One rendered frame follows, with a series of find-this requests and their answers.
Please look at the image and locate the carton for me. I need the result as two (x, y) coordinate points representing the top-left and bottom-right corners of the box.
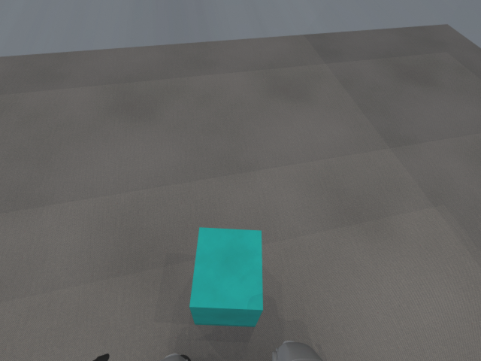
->
(189, 227), (263, 327)

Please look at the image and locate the right robot thigh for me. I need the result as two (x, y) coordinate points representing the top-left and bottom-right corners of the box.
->
(272, 342), (323, 361)

